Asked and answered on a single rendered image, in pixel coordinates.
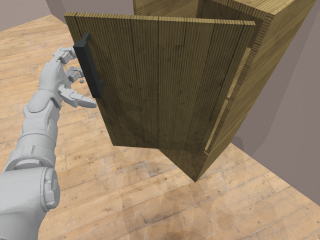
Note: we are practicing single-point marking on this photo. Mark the cupboard door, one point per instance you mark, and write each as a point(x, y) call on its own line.
point(165, 78)

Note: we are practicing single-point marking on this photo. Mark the handle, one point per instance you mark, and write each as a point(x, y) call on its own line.
point(87, 65)

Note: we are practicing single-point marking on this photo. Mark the robot left upper arm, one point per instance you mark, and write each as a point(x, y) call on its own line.
point(26, 195)

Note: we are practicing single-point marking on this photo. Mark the left robot hand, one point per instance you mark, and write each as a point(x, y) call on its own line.
point(53, 78)

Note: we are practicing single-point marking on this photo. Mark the left robot forearm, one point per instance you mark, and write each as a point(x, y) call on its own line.
point(38, 137)

